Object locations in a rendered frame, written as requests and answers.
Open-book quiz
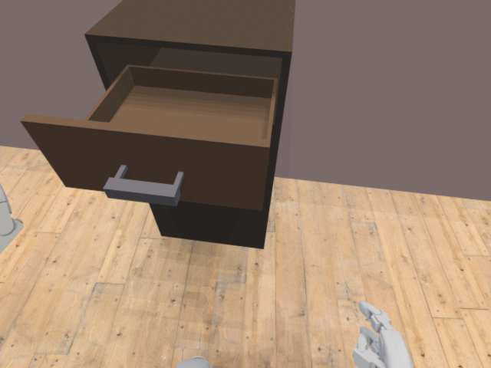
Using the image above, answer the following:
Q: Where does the handle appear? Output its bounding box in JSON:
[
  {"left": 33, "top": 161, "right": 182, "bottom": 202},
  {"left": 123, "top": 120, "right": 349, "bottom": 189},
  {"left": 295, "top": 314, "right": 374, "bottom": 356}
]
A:
[{"left": 103, "top": 165, "right": 184, "bottom": 206}]

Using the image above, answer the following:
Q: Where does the left robot hand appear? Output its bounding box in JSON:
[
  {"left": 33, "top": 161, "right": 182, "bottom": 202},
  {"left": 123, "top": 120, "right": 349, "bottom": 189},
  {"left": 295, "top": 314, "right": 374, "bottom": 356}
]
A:
[{"left": 0, "top": 183, "right": 24, "bottom": 254}]

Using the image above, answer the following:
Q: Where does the drawer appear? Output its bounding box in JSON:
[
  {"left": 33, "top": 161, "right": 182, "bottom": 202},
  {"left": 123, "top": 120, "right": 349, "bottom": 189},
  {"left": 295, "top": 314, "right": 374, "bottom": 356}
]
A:
[{"left": 20, "top": 64, "right": 278, "bottom": 211}]

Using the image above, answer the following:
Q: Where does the cabinet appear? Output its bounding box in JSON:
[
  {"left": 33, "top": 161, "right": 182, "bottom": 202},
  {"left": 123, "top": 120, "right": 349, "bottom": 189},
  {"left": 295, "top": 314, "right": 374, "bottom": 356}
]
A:
[{"left": 84, "top": 0, "right": 295, "bottom": 249}]

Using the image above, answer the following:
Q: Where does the right robot hand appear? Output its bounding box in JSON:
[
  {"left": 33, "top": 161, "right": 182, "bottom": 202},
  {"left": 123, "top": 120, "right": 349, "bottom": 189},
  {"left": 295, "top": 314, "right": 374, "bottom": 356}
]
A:
[{"left": 353, "top": 301, "right": 414, "bottom": 368}]

